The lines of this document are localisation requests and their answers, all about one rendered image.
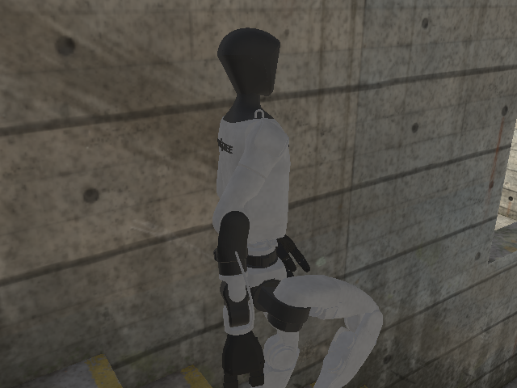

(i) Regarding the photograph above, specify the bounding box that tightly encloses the robot right forearm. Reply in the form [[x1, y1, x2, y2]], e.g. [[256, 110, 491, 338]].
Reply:
[[213, 211, 254, 335]]

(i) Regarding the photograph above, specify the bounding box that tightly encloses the humanoid robot torso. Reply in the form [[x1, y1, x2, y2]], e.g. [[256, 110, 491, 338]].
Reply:
[[217, 109, 291, 312]]

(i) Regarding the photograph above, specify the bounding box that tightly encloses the robot head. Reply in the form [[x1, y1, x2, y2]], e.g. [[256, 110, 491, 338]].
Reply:
[[217, 27, 280, 123]]

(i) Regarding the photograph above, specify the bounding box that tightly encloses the robot left upper arm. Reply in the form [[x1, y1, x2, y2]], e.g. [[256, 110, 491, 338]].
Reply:
[[216, 116, 224, 198]]

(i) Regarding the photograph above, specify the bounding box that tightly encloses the right robot hand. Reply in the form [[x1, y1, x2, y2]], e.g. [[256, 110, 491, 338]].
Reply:
[[222, 331, 265, 388]]

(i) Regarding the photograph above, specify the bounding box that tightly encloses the robot right upper arm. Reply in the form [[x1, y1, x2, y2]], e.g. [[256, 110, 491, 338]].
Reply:
[[212, 119, 289, 233]]

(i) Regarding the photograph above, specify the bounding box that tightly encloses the left robot hand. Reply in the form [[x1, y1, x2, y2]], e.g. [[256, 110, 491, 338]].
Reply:
[[275, 235, 310, 278]]

